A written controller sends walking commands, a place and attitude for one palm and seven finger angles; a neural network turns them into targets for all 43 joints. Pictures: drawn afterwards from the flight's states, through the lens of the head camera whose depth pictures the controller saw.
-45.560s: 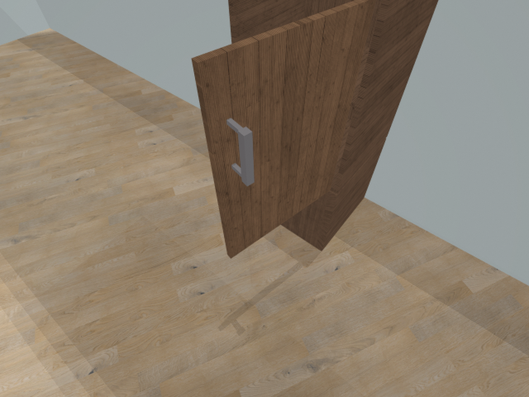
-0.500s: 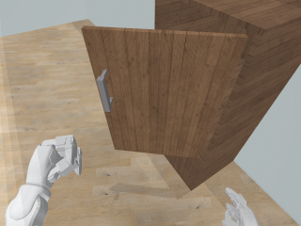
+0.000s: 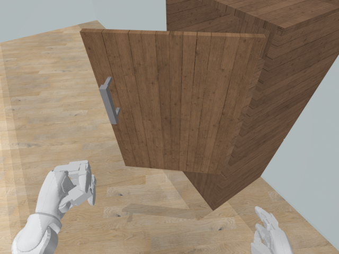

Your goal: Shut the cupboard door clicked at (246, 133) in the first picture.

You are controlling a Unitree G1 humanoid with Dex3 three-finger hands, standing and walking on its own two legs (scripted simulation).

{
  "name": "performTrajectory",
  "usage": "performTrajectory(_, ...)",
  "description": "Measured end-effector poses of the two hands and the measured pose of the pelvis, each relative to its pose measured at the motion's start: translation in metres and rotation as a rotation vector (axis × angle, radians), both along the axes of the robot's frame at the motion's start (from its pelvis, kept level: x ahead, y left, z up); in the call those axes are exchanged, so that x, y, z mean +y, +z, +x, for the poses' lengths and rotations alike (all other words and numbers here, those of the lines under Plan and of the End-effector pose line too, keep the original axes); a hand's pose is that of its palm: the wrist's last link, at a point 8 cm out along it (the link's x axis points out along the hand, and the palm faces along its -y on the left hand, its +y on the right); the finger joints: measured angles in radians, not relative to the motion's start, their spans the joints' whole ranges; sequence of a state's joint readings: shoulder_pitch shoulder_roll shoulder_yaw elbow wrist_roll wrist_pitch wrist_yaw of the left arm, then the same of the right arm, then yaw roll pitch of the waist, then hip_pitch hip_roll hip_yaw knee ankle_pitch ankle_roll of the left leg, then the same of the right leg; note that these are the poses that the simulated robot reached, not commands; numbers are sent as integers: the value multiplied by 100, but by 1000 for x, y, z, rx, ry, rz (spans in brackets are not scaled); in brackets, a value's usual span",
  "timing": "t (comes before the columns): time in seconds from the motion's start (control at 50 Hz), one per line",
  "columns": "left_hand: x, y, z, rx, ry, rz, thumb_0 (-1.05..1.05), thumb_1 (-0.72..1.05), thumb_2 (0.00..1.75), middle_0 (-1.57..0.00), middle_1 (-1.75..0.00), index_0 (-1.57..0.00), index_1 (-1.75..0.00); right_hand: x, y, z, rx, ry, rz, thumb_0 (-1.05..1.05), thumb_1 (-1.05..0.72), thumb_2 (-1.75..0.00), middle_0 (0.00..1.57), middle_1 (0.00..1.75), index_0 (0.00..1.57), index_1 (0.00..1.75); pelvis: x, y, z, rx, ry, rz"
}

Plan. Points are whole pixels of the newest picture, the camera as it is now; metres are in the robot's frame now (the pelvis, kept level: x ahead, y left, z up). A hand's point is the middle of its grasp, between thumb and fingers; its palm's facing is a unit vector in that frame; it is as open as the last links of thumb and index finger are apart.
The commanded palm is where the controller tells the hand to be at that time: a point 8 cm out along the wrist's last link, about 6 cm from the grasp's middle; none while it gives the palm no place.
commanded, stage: bring the fist close to the handle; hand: left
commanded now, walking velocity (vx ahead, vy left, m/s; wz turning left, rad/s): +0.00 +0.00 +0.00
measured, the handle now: (111, 101) +0.49 +0.21 +0.09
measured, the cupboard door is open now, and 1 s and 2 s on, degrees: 51 51 47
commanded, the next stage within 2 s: push the door shut along its arc in 1.30 s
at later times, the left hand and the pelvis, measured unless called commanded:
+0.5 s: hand (104, 150) +0.32 +0.18 +0.10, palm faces -0.02 -1.00 -0.05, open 3.1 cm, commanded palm +0.30 +0.22 +0.09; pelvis +0.01 -0.01 +0.00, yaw -1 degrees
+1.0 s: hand (114, 132) +0.37 +0.17 +0.09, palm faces -0.03 -1.00 -0.02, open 3.1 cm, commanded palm +0.35 +0.22 +0.09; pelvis +0.01 +0.00 +0.00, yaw -2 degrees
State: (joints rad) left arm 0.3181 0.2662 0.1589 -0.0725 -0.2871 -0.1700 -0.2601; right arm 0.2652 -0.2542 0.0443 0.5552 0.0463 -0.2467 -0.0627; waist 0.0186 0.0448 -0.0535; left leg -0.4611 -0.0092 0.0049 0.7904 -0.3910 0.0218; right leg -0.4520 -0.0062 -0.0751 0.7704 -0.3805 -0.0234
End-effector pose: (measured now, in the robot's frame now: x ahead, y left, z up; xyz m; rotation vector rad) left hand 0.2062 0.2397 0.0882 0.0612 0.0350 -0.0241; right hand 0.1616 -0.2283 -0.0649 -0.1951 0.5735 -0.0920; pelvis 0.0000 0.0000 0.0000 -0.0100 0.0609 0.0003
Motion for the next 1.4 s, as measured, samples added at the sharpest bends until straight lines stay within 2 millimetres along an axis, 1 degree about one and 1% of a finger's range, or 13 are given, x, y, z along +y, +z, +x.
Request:
performTrajectory(0.12, 10, 14, 23, -106, 49, 11, 1, 90, 90, -130, -150, -131, -150, -8, -6, -3, 34, 9, -12, 1, -90, -90, 20, 30, 21, 30, -6, -1, -3, 3, 11, -2)
performTrajectory(0.3, -7, 0, 68, 8, -43, -22, 1, 90, 90, -130, -150, -130, -150, -23, -11, -15, 78, -61, -21, 1, -90, -90, 20, 30, 21, 30, -7, 2, 2, 22, -8, 7)
performTrajectory(0.4, -7, 10, 81, -63, 2, -26, 1, 90, 90, -130, -150, -130, -150, -28, -10, -20, 102, -79, -26, 1, -90, -90, 20, 30, 20, 30, -7, 3, 8, 28, -19, 14)
performTrajectory(0.48, -8, 12, 88, -79, 4, -12, 1, 90, 90, -130, -150, -130, -150, -27, -11, -20, 118, -75, -19, 1, -90, -90, 20, 30, 20, 30, -5, 3, 11, 30, -20, 13)
performTrajectory(0.62, -18, -3, 100, -9, -20, -20, 1, 90, 90, -130, -150, -130, -150, -22, -15, -18, 143, -72, -12, 1, -90, -90, 20, 30, 20, 30, -2, 3, 10, 33, -16, 11)
performTrajectory(0.76, -20, 13, 127, -89, -2, -22, 1, 90, 90, -130, -150, -130, -150, -15, -18, -19, 172, -72, -6, 1, -90, -90, 20, 30, 20, 30, -1, 3, 9, 41, -21, 12)
performTrajectory(0.84, -15, 12, 141, -59, 0, -24, 1, 90, 90, -130, -150, -130, -150, -15, -19, -24, 196, -86, 2, 1, -90, -90, 20, 30, 20, 30, 0, 4, 11, 45, -23, 10)
performTrajectory(0.94, -13, 4, 148, -8, 1, -39, 1, 90, 90, -130, -150, -130, -150, -18, -22, -35, 236, -106, -4, 1, -90, -90, 20, 30, 20, 30, 3, 4, 11, 49, -25, 8)
performTrajectory(1.04, -18, 7, 147, -61, -6, -49, 1, 90, 90, -130, -150, -130, -150, -21, -22, -46, 267, -123, -16, 1, -90, -90, 20, 30, 20, 30, 5, 5, 11, 50, -33, 8)
performTrajectory(1.12, -14, 5, 145, -65, -2, -41, 1, 90, 90, -130, -150, -130, -150, -22, -22, -51, 281, -135, -18, 1, -90, -90, 20, 30, 20, 30, 5, 5, 10, 47, -35, 8)
performTrajectory(1.2, -6, -2, 145, -27, 14, -33, 1, 90, 90, -130, -150, -130, -150, -21, -22, -53, 288, -140, -20, 1, -90, -90, 20, 30, 20, 30, 6, 5, 7, 44, -32, 5)
performTrajectory(1.26, -4, -2, 147, -26, 16, -37, 1, 90, 90, -130, -150, -130, -150, -20, -22, -54, 291, -139, -25, 1, -90, -90, 20, 30, 20, 30, 8, 4, 5, 45, -30, 2)
performTrajectory(1.4, -12, 8, 155, -70, -20, -49, 1, 90, 90, -130, -150, -130, -150, -15, -24, -52, 289, -130, -19, 1, -90, -90, 20, 30, 20, 30, 11, 4, 4, 52, -26, 0)
